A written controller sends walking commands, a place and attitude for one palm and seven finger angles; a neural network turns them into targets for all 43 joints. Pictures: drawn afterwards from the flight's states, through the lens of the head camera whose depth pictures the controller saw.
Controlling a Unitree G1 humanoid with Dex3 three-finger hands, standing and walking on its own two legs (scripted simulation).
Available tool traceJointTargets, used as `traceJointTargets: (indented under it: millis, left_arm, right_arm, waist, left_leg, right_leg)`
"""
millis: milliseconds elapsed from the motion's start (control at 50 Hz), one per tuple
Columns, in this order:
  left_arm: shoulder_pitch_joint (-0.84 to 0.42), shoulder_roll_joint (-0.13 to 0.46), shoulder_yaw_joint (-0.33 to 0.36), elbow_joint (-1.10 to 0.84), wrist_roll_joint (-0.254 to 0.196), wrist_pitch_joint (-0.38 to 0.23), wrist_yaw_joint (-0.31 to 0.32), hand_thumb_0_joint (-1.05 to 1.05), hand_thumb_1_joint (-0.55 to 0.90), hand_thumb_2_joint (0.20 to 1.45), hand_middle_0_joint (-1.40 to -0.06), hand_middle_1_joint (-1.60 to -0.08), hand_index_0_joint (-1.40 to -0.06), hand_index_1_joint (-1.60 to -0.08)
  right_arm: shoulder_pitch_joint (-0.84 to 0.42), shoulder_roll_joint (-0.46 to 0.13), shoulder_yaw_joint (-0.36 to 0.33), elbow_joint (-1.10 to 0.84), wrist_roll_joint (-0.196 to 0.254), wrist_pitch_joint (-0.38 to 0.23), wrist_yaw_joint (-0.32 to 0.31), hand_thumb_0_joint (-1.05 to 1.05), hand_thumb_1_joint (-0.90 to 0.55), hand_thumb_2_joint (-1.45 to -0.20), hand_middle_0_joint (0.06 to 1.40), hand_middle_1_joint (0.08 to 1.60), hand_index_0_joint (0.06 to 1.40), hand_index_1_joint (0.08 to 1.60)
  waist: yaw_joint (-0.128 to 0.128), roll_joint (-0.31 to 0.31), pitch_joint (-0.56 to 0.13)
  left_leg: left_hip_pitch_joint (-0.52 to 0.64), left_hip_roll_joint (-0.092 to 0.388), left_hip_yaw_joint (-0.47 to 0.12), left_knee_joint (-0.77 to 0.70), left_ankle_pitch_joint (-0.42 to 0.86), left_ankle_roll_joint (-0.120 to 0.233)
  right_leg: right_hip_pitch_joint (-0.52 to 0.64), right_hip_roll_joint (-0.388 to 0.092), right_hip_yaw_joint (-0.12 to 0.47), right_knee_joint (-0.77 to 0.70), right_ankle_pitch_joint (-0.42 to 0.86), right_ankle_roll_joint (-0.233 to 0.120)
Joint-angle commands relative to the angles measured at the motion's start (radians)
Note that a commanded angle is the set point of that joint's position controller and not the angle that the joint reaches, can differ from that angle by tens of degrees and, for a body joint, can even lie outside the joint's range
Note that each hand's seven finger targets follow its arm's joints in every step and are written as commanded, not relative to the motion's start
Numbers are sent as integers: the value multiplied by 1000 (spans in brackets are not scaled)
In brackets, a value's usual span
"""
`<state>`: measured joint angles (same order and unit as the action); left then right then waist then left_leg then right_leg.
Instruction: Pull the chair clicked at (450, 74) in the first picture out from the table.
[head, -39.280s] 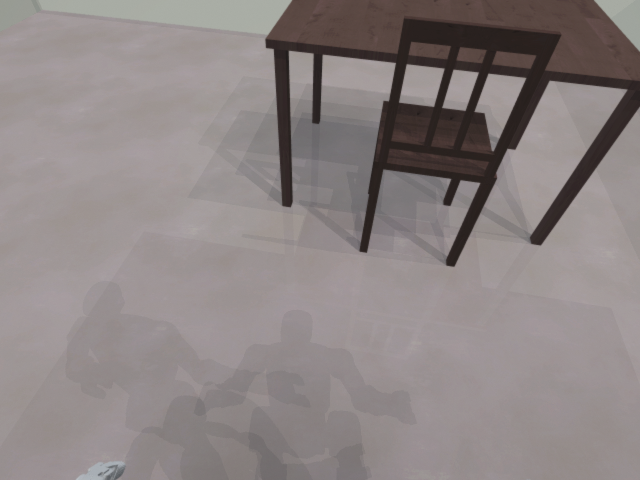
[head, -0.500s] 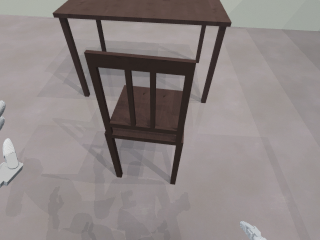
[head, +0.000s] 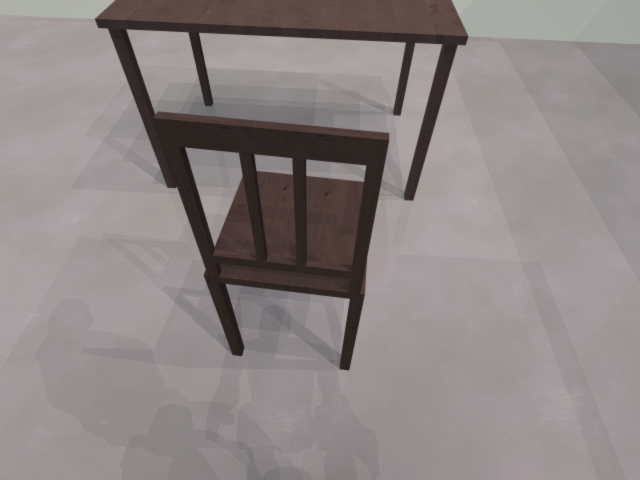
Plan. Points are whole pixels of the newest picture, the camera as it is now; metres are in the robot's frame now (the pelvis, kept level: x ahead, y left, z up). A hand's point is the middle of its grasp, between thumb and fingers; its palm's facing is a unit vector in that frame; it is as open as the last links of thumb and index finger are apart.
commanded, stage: let the arm hang, fingers relaxed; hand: left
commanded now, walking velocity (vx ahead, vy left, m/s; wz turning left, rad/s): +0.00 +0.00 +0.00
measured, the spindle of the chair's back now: (255, 212) +0.59 +0.15 -0.07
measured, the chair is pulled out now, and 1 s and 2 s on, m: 0.61 0.61 0.61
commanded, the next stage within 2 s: look to check the result in 0.60 s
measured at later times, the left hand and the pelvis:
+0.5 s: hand out of the picture +0.00 +0.16 -0.18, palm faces +0.01 -0.99 -0.16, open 7.3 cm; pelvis +0.01 +0.01 +0.00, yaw -1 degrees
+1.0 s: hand out of the picture +0.01 +0.18 -0.18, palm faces +0.00 -0.98 -0.18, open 7.3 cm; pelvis +0.02 +0.02 +0.00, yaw -1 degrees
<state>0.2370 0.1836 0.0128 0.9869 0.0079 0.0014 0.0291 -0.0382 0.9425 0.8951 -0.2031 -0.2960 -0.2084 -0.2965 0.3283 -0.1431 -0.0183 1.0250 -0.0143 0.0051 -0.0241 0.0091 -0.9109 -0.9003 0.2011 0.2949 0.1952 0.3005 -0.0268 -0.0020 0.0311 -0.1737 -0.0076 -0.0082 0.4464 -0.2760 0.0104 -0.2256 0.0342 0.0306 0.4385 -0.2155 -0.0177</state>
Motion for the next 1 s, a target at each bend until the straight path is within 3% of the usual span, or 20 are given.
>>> traceJointTargets:
  millis: [0, 200, 300, 380, 420, 480, 520, 640, 800, 980]
  left_arm:
    - [54, 85, 12, 2, -4, -24, 11, 0, 900, 900, -200, -300, -200, -300]
    - [102, 75, -5, 78, -4, -26, 18, 0, 900, 900, -200, -300, -200, -300]
    - [123, 57, -8, 100, -3, -25, 19, 0, 900, 900, -200, -300, -200, -300]
    - [138, 46, -6, 109, -4, -27, 18, 0, 900, 900, -200, -300, -200, -300]
    - [143, 36, -9, 115, -3, -24, 19, 0, 900, 900, -200, -300, -200, -300]
    - [153, 32, -6, 119, -4, -26, 19, 0, 900, 900, -200, -300, -200, -300]
    - [150, 25, -9, 120, -3, -24, 20, 0, 900, 900, -200, -300, -200, -300]
    - [160, 18, -5, 122, -4, -25, 21, 0, 900, 900, -200, -300, -200, -300]
    - [159, 16, -5, 121, -3, -22, 23, 0, 900, 900, -200, -300, -200, -300]
    - [155, 14, -3, 121, -4, -22, 22, 0, 900, 900, -200, -300, -200, -300]
  right_arm:
    - [44, -100, -15, -20, 0, -21, -12, 0, -900, -900, 200, 300, 200, 300]
    - [58, -85, -4, 48, 4, -19, -14, 0, -900, -900, 200, 300, 200, 300]
    - [60, -76, -1, 64, 5, -23, -18, 0, -900, -900, 200, 300, 200, 300]
    - [68, -69, 1, 72, 3, -29, -21, 0, -900, -900, 200, 300, 200, 300]
    - [67, -63, 1, 74, 4, -26, -21, 0, -900, -900, 200, 300, 200, 300]
    - [76, -61, 1, 77, 4, -30, -24, 0, -900, -900, 200, 300, 200, 300]
    - [80, -58, 1, 79, 4, -29, -24, 0, -900, -900, 200, 300, 200, 300]
    - [95, -49, 0, 84, 4, -32, -27, 0, -900, -900, 200, 300, 200, 300]
    - [103, -43, 0, 89, 5, -29, -27, 0, -900, -900, 200, 300, 200, 300]
    - [109, -42, 0, 91, 3, -33, -29, 0, -900, -900, 200, 300, 200, 300]
  waist:
    - [10, 7, -30]
    - [8, -17, 31]
    - [9, -1, 58]
    - [11, 29, 32]
    - [12, 27, 73]
    - [12, 26, 39]
    - [11, 29, 68]
    - [13, 19, 45]
    - [16, 14, 77]
    - [13, 19, 54]
  left_leg:
    - [14, 92, -64, -78, 195, 34]
    - [35, 95, -54, -106, 159, 37]
    - [41, 97, -54, -118, 166, 40]
    - [53, 96, -54, -120, 183, 42]
    - [36, 96, -55, -128, 156, 43]
    - [55, 96, -53, -120, 180, 44]
    - [40, 96, -55, -125, 167, 44]
    - [51, 98, -54, -118, 200, 46]
    - [31, 96, -55, -124, 169, 48]
    - [49, 96, -57, -121, 209, 48]
  right_leg:
    - [56, -103, 83, -69, 211, -33]
    - [21, -102, 96, -102, 169, -26]
    - [0, -98, 95, -100, 152, -25]
    - [17, -99, 95, -93, 157, -24]
    - [-8, -96, 92, -97, 125, -24]
    - [11, -98, 92, -92, 149, -24]
    - [-6, -94, 90, -90, 134, -24]
    - [11, -95, 84, -80, 159, -23]
    - [-1, -94, 80, -81, 129, -22]
    - [8, -95, 81, -67, 159, -22]
